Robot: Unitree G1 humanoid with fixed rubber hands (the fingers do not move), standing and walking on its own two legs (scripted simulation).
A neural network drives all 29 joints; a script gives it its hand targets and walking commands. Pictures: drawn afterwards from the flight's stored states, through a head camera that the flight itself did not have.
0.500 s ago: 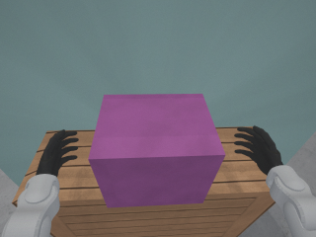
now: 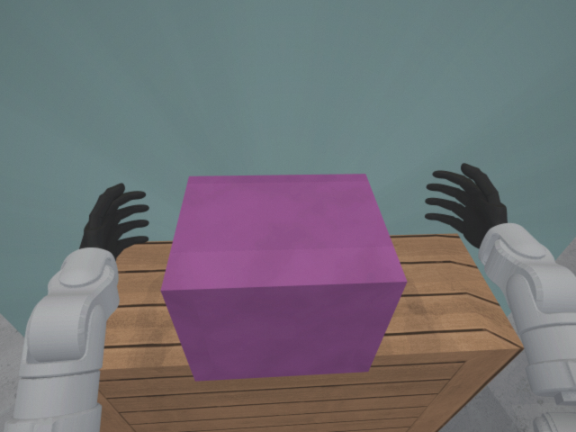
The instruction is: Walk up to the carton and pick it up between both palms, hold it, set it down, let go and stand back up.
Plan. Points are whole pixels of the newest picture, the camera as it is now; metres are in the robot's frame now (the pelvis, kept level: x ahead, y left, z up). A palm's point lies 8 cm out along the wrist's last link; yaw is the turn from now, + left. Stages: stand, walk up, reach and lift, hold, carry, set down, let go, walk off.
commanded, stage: reach and lift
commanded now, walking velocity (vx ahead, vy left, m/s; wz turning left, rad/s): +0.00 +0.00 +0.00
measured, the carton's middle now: (281, 276) +0.36 +0.02 +0.05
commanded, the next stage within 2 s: none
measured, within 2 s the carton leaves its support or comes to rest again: neither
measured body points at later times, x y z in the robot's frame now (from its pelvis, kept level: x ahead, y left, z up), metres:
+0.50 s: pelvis +0.00 +0.00 +0.00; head -0.02 +0.01 +0.45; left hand +0.38 +0.24 +0.17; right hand +0.41 -0.25 +0.19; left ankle +0.00 +0.14 -0.75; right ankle +0.01 -0.12 -0.75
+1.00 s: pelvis +0.01 +0.00 +0.00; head +0.03 +0.01 +0.45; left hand +0.39 +0.24 +0.10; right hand +0.41 -0.24 +0.10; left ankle +0.00 +0.14 -0.75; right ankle +0.01 -0.12 -0.75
